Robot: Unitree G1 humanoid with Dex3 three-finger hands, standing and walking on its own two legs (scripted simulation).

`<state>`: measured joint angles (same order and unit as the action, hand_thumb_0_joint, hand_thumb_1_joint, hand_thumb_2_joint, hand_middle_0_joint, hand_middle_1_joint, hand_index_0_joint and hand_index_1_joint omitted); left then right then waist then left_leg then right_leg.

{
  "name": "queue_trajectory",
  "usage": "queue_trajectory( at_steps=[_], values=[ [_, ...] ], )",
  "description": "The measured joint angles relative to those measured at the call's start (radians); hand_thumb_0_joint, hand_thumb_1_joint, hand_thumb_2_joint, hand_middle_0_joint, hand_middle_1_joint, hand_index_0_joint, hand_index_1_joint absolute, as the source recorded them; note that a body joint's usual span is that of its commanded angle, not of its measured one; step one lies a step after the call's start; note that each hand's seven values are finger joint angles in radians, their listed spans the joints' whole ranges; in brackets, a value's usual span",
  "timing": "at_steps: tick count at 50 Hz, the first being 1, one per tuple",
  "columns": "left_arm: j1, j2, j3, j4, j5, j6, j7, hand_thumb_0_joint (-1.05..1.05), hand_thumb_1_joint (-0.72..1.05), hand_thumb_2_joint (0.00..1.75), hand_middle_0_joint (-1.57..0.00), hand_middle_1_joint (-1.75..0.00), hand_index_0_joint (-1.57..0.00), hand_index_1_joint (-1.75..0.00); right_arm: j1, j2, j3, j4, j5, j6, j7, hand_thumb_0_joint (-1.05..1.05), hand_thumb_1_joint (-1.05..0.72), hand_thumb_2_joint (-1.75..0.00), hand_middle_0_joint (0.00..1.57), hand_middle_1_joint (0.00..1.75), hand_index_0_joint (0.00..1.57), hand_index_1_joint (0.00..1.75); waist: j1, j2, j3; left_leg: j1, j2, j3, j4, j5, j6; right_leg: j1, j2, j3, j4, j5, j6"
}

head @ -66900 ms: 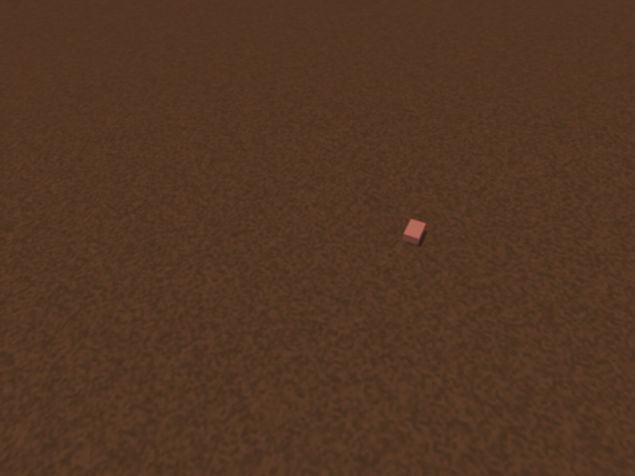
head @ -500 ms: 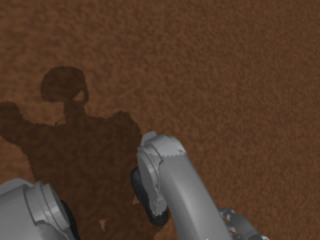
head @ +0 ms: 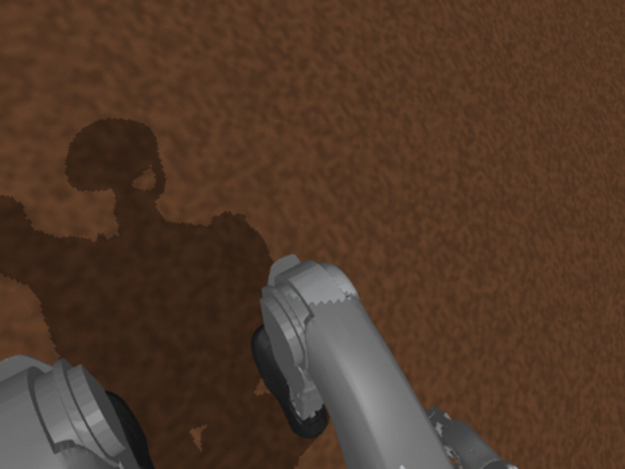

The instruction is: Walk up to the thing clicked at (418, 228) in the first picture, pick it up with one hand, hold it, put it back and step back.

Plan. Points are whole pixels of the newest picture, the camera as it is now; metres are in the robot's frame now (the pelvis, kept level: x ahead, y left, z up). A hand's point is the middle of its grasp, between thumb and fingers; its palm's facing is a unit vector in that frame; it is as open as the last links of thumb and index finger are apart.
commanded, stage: rest palm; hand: left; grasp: from above
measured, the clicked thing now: out of the picture +0.53 +0.38 -0.30
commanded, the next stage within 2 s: none
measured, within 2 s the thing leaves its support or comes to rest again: neither
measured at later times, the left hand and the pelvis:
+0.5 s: hand out of the picture +0.50 +0.37 -0.20, palm faces -0.44 -0.12 -0.89, open 12.9 cm; pelvis +0.00 +0.00 +0.00, yaw -1 degrees
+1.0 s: hand out of the picture +0.50 +0.37 -0.21, palm faces -0.45 -0.12 -0.89, open 12.5 cm; pelvis +0.00 +0.00 +0.00, yaw -1 degrees
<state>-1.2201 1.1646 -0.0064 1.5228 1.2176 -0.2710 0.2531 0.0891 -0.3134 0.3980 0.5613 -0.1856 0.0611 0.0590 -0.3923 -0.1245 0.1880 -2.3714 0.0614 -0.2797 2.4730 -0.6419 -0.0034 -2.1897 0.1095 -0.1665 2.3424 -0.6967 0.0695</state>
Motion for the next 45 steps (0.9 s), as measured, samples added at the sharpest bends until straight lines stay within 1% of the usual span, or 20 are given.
queue_trajectory(
  at_steps=[9,12,19,33,40,45],
  values=[
    [0.007,0.006,0.004,0.019,0.017,-0.021,0.043,0.0,-0.36,0.82,-0.22,-0.86,-0.23,-0.85,-0.013,-0.008,-0.002,0.004,-0.01,-0.015,0.006,0.0,-0.91,-0.9,0.21,0.3,0.21,0.3,0.003,-0.009,0.003,0.002,0.001,-0.007,0.005,-0.004,-0.001,0.004,0.003,-0.006,0.0,0.0,-0.003],
    [0.007,0.004,0.0,0.027,0.022,-0.02,0.056,0.0,-0.35,0.82,-0.23,-0.85,-0.24,-0.84,-0.017,-0.008,-0.002,0.006,-0.011,-0.023,0.009,0.0,-0.91,-0.9,0.21,0.3,0.21,0.3,0.003,-0.012,0.0,0.004,0.002,-0.009,0.007,-0.006,-0.001,0.005,0.004,-0.006,0.0,-0.001,-0.001],
    [0.008,0.002,0.006,0.048,0.027,-0.007,0.081,0.0,-0.31,0.79,-0.25,-0.83,-0.26,-0.82,-0.027,-0.006,-0.005,0.009,-0.013,-0.045,0.013,0.0,-0.91,-0.9,0.21,0.3,0.21,0.3,0.002,-0.014,0.001,0.005,0.002,-0.01,0.009,-0.007,0.0,0.007,0.004,-0.008,0.0,-0.001,-0.001],
    [0.01,0.008,0.006,0.064,0.026,0.005,0.093,0.0,-0.26,0.74,-0.28,-0.81,-0.3,-0.79,-0.024,-0.005,0.004,0.019,-0.017,-0.063,0.02,0.0,-0.91,-0.9,0.21,0.3,0.21,0.3,-0.001,-0.018,0.004,0.004,0.002,-0.014,0.017,-0.01,0.004,0.01,0.006,-0.011,0.003,-0.002,0.003],
    [0.015,0.01,0.01,0.053,0.028,0.01,0.087,0.0,-0.24,0.72,-0.29,-0.81,-0.32,-0.78,-0.014,-0.006,0.003,0.017,-0.018,-0.07,0.021,0.0,-0.91,-0.9,0.21,0.3,0.21,0.3,0.0,-0.022,0.005,0.005,0.002,-0.016,0.018,-0.007,0.004,0.011,0.007,-0.012,0.002,0.002,0.001],
    [0.017,0.01,0.007,0.05,0.024,0.012,0.078,0.0,-0.22,0.71,-0.3,-0.8,-0.33,-0.77,-0.011,-0.009,0.001,0.017,-0.016,-0.07,0.021,0.0,-0.91,-0.9,0.21,0.3,0.21,0.3,0.002,-0.018,0.004,0.004,0.002,-0.016,0.017,-0.007,0.005,0.011,0.007,-0.012,0.0,0.002,0.0]
  ],
)
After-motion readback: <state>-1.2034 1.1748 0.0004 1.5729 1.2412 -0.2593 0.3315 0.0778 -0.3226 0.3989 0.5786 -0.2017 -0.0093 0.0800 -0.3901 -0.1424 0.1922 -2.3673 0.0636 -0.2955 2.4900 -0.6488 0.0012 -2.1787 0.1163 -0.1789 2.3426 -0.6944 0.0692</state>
